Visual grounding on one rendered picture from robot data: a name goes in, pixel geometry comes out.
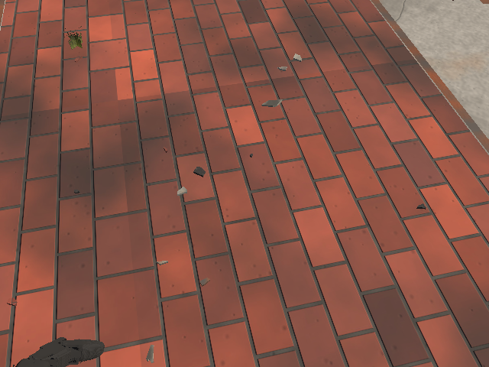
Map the robot left hand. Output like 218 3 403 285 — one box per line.
13 337 105 367

